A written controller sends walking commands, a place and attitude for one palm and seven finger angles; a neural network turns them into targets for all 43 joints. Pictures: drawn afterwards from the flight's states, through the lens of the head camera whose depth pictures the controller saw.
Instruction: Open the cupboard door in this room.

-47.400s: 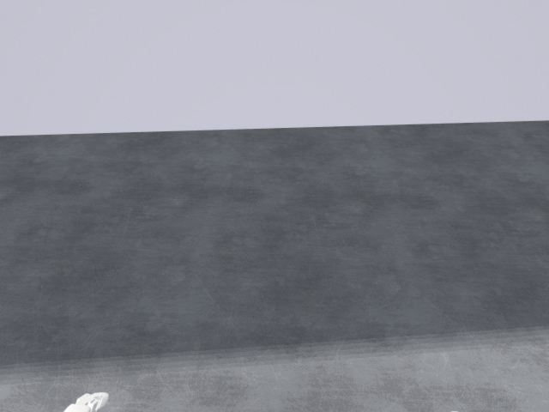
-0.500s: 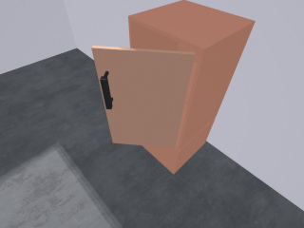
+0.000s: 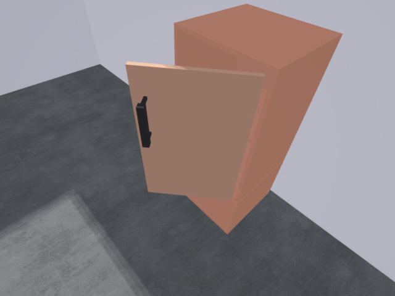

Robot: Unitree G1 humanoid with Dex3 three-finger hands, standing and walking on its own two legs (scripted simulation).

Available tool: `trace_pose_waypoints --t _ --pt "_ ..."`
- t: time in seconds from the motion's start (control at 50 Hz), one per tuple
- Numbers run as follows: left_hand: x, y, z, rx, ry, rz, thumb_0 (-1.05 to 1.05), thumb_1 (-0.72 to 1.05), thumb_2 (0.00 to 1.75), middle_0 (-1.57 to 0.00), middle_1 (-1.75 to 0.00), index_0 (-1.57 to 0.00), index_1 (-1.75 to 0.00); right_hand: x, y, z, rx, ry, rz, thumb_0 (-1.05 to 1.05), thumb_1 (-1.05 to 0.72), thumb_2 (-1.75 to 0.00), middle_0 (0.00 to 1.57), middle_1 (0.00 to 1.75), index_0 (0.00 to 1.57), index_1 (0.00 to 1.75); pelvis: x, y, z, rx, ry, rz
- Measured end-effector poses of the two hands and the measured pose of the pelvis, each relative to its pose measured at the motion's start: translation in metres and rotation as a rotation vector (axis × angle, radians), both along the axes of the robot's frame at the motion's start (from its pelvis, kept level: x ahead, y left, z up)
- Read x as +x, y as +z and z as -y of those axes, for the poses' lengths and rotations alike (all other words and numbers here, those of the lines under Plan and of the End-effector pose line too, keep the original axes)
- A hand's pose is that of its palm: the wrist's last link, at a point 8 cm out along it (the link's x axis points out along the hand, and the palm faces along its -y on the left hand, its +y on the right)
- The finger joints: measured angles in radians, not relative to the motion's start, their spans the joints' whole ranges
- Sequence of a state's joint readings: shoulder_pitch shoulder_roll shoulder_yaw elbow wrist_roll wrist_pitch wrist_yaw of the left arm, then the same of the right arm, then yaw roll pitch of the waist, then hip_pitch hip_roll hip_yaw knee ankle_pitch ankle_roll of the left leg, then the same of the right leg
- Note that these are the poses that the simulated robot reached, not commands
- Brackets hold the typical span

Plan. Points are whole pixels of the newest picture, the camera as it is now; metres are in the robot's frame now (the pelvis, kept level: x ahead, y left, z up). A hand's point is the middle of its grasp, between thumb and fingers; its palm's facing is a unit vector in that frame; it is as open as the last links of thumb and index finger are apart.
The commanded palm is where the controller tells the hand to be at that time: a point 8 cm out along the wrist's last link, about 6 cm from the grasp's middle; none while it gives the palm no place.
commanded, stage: come to a stop and stand still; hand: left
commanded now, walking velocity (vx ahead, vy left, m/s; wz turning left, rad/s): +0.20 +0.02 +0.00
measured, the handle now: (145, 122) +0.58 +0.21 +0.00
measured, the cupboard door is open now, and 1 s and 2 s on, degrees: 41 41 41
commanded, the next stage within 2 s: look again from close up in 1.26 s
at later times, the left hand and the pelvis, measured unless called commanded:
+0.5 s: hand out of the picture +0.16 +0.18 -0.17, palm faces +0.06 -0.97 -0.22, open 7.3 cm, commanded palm none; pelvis +0.06 +0.00 -0.01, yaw +3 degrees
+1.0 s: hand out of the picture +0.03 +0.19 -0.17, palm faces +0.04 -0.98 -0.22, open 7.4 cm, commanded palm none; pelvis +0.04 +0.01 +0.01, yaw +1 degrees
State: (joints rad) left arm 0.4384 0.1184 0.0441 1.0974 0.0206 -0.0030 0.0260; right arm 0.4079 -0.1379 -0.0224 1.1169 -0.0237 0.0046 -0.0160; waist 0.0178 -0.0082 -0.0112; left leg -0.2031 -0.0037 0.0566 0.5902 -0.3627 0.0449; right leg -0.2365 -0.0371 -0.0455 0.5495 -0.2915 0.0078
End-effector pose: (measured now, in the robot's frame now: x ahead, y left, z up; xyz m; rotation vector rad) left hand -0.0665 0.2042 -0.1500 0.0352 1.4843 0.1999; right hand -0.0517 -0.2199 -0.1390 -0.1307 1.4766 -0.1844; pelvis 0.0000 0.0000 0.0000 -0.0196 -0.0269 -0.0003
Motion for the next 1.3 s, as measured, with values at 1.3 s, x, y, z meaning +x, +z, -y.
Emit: trace_pose_waypoints --t 1.3 --pt "0.089 0.024 -0.038 0.11 -0.118 0.115 0.0 0.9 0.89 -0.2 -0.3 -0.2 -0.3 0.077 -0.007 -0.012 0.066 0.067 0.113 0.0 -0.91 -0.9 0.2 0.3 0.2 0.3 0.026 0.007 -0.01 0.036 0.011 0.0"
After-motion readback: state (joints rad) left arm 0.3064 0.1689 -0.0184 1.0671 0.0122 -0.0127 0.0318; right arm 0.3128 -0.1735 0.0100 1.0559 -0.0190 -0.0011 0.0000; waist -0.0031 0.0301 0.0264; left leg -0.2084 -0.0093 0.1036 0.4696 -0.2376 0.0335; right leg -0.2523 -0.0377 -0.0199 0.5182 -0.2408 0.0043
